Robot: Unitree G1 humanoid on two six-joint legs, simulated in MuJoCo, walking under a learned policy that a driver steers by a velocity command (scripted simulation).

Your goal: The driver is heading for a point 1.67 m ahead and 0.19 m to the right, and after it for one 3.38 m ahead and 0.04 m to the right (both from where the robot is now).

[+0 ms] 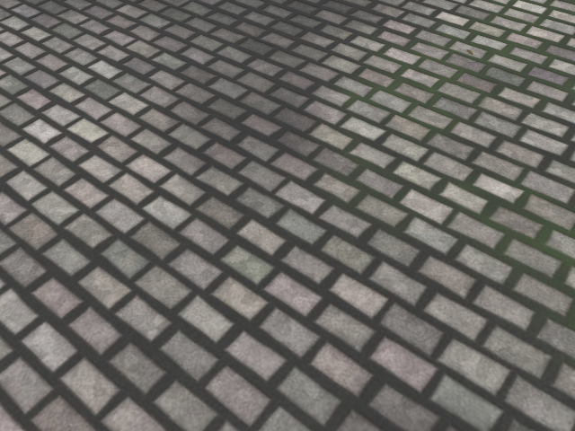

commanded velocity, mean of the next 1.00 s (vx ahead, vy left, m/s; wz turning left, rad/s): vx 0.47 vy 0.00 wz -0.11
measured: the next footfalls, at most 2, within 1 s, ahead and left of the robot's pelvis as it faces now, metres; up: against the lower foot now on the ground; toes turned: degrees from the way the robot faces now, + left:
left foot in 0.38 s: +0.37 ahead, +0.14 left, +0.00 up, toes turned +2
right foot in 0.94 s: +0.69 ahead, -0.10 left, +0.00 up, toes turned -9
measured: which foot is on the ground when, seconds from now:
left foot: up 0.00-0.36, down 0.38-0.96, up 0.98-1.00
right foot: down 0.00-0.40, up 0.42-0.92, down 0.94-1.00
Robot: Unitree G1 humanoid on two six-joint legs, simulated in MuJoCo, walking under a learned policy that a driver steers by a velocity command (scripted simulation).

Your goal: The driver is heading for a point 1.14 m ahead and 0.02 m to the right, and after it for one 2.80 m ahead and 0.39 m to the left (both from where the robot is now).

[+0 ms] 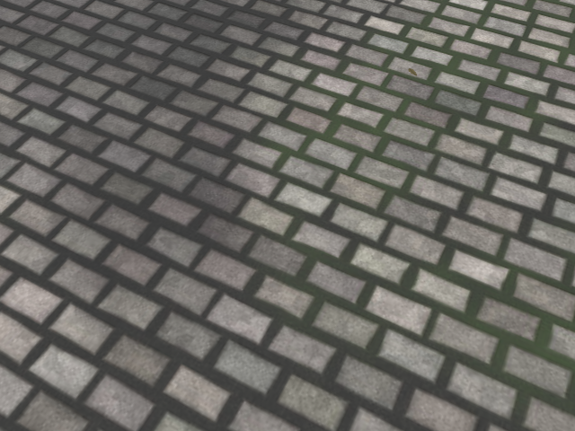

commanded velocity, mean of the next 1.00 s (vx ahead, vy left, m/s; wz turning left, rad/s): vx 0.42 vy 0.00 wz -0.17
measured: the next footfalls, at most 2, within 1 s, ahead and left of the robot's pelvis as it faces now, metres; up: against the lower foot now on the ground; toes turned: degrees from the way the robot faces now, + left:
left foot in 0.46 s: +0.46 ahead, +0.11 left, +0.00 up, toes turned -8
right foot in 0.92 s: +0.67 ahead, -0.14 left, +0.00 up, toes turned -10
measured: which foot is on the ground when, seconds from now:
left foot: up 0.00-0.44, down 0.46-0.96, up 0.98-1.00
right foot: down 0.00-0.48, up 0.50-0.90, down 0.92-1.00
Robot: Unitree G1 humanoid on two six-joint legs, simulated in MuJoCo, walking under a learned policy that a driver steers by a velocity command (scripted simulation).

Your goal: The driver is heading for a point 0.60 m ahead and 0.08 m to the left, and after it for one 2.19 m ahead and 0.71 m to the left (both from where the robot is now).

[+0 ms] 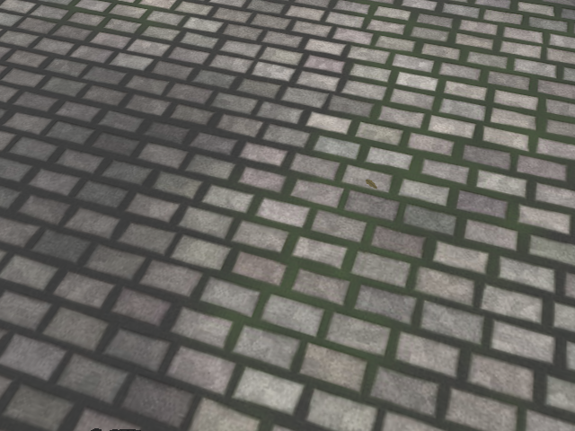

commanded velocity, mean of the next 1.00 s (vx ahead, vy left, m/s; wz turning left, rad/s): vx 0.30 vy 0.00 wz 0.14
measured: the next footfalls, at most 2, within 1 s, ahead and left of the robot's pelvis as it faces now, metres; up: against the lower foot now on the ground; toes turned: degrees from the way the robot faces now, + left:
left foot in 0.22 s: +0.08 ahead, +0.15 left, +0.00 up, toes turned +1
left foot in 0.96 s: +0.47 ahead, +0.17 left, +0.00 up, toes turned +13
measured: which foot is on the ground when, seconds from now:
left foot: up 0.00-0.20, down 0.22-0.50, up 0.52-0.94, down 0.96-1.00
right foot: down 0.00-0.98, up 1.00-1.00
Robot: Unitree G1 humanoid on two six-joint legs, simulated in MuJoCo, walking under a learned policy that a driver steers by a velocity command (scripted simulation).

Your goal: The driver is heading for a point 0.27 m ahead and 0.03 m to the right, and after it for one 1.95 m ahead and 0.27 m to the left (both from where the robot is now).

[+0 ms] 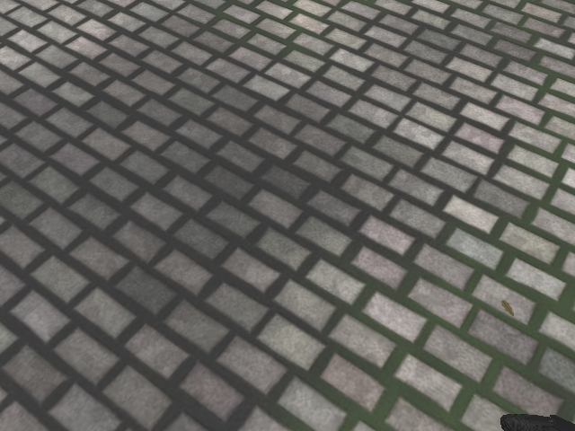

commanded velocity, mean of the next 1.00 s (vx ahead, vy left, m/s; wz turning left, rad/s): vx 0.14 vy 0.00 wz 0.14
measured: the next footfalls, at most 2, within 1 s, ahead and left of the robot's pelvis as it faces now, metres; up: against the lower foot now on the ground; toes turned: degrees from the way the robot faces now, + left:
right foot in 0.44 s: +0.38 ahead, -0.10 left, +0.00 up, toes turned +6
left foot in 0.68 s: +0.25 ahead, +0.13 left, +0.00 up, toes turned +6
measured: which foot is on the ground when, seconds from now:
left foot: down 0.00-0.48, up 0.50-0.66, down 0.68-1.00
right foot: up 0.00-0.42, down 0.44-1.00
